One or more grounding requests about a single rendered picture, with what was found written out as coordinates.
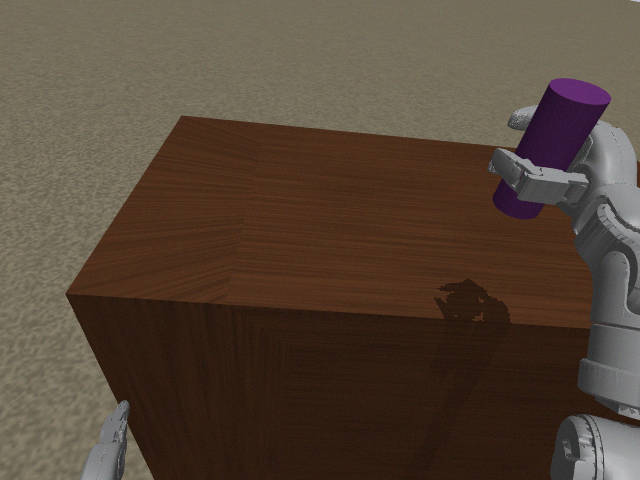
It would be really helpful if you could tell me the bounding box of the right robot hand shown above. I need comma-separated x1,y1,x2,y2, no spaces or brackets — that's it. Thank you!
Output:
487,105,637,218

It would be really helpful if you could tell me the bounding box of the right robot arm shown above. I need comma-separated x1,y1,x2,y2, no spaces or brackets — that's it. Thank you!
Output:
550,184,640,480

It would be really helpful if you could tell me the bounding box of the can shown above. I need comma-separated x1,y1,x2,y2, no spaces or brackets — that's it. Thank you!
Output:
492,78,611,220

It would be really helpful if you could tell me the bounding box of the left robot hand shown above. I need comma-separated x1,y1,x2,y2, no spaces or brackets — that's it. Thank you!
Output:
79,400,130,480

